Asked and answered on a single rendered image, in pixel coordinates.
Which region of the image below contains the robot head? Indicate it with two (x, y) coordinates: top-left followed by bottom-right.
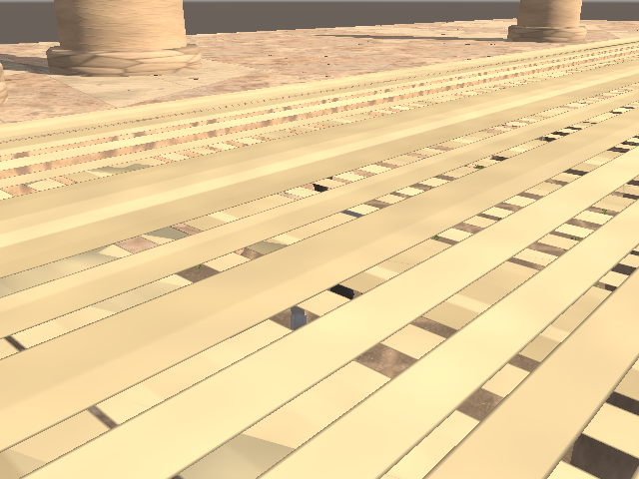
(313, 177), (332, 192)

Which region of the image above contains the robot right thigh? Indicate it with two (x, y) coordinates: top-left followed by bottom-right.
(333, 284), (354, 299)

